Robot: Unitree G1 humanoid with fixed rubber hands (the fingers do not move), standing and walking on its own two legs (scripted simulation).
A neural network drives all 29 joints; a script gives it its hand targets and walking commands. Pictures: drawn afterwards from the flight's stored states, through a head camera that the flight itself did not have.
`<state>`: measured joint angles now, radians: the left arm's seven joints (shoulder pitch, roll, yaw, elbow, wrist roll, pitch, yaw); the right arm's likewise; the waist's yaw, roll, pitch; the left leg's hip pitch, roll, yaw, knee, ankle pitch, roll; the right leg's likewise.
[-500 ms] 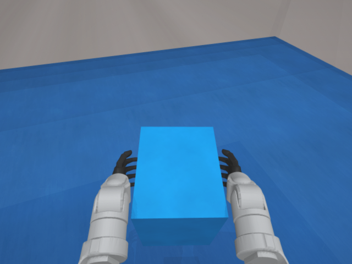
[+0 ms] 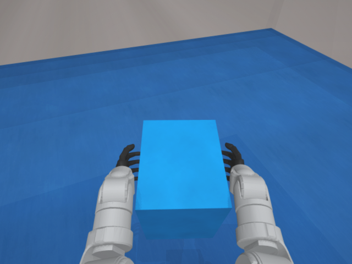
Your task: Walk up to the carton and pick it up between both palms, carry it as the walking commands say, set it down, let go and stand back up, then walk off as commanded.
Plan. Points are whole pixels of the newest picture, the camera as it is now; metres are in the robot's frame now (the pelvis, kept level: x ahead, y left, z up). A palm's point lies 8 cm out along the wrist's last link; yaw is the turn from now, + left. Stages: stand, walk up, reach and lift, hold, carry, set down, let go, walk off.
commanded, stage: reach and lift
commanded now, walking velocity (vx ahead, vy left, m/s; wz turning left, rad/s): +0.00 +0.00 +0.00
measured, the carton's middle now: (179, 181) +0.33 +0.00 -0.01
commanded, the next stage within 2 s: hold in 0.46 s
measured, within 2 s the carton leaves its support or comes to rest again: neither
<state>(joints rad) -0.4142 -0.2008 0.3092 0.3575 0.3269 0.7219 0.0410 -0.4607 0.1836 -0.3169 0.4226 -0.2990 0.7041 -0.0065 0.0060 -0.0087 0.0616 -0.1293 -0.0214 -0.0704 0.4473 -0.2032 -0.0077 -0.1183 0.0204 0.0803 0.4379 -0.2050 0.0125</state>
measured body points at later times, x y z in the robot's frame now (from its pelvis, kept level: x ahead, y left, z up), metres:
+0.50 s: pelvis +0.02 +0.00 +0.01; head -0.03 +0.00 +0.45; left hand +0.31 +0.14 +0.04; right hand +0.31 -0.14 +0.04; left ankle +0.03 +0.12 -0.74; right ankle +0.03 -0.13 -0.74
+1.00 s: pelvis -0.01 +0.00 +0.00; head -0.06 +0.00 +0.44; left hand +0.30 +0.14 +0.04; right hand +0.31 -0.13 +0.05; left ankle +0.03 +0.12 -0.74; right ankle +0.03 -0.13 -0.74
